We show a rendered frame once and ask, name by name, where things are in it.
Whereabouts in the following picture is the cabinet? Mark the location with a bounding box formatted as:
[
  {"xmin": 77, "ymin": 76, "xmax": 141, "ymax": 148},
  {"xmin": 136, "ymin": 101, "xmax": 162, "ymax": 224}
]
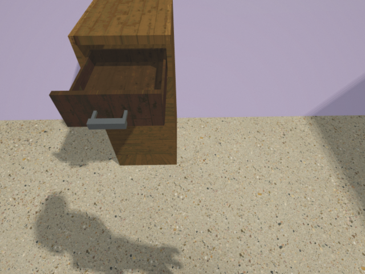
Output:
[{"xmin": 68, "ymin": 0, "xmax": 177, "ymax": 166}]

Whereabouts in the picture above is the drawer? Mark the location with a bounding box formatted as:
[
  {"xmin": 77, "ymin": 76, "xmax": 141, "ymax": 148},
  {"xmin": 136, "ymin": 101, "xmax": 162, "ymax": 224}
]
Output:
[{"xmin": 49, "ymin": 48, "xmax": 168, "ymax": 127}]

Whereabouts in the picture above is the handle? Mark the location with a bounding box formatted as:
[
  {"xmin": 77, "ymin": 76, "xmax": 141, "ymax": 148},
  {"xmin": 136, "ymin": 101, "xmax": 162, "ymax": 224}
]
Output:
[{"xmin": 86, "ymin": 110, "xmax": 128, "ymax": 130}]

